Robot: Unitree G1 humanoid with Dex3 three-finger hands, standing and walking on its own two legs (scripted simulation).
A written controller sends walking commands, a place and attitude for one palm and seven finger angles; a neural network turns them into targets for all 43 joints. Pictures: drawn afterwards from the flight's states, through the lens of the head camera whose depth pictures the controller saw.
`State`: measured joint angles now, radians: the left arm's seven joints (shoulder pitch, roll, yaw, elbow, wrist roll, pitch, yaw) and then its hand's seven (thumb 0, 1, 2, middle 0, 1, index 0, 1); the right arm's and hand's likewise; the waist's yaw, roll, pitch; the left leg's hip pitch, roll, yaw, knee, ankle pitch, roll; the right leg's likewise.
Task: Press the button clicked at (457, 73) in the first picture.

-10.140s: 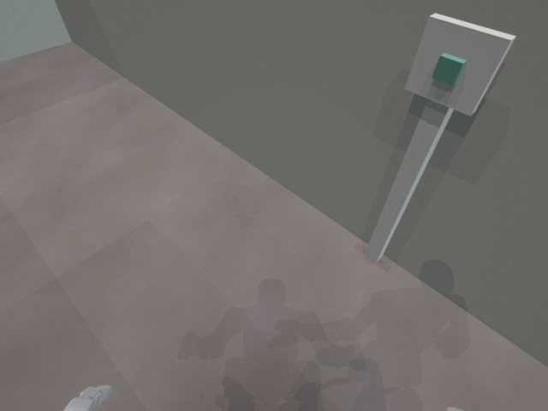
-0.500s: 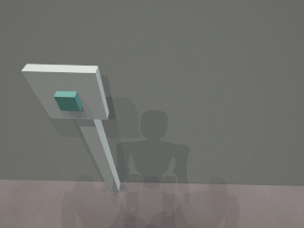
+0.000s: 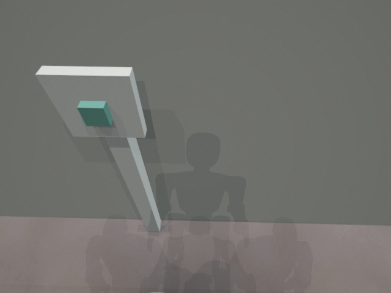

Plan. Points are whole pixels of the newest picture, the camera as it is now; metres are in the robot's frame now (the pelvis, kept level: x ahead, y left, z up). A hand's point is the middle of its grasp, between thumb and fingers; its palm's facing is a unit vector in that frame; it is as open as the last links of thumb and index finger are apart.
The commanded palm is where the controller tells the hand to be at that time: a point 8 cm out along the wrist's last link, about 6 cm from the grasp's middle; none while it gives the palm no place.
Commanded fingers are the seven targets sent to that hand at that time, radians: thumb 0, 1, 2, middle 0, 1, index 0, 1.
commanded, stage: come to a stop and stand still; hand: left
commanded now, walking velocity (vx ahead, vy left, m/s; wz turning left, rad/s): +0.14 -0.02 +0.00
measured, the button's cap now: (96, 112) +0.44 +0.25 +0.12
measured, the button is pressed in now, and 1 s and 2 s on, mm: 0 0 0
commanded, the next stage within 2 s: look again from close up in 0.84 s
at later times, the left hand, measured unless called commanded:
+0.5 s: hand out of the picture -0.02 +0.18 -0.17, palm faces +0.01 -0.98 -0.20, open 7.4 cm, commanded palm none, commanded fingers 0.00 0.90 0.90 -0.20 -0.30 -0.20 -0.30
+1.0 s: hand out of the picture +0.04 +0.19 -0.17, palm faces -0.01 -0.98 -0.20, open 7.4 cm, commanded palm none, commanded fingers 0.00 0.90 0.90 -0.20 -0.30 -0.20 -0.30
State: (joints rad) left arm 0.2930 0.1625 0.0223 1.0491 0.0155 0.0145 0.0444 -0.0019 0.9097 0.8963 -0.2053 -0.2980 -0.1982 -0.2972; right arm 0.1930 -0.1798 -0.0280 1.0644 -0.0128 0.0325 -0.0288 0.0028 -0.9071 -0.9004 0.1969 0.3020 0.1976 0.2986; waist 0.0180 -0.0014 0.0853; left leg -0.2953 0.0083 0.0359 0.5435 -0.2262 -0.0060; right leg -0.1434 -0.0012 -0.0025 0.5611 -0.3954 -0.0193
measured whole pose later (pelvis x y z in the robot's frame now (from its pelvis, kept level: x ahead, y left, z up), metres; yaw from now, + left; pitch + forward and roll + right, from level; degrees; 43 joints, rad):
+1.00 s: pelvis +0.02 +0.01 +0.00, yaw -1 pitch -1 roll +0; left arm 0.28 0.18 -0.01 1.05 0.01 0.00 0.04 0.00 0.91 0.90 -0.20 -0.30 -0.20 -0.30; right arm 0.22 -0.17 0.01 1.07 -0.01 0.00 -0.02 0.00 -0.91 -0.90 0.20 0.30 0.20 0.30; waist -0.01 -0.03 0.04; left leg -0.26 0.01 0.05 0.53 -0.26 0.01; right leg -0.09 0.00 0.01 0.49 -0.39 0.00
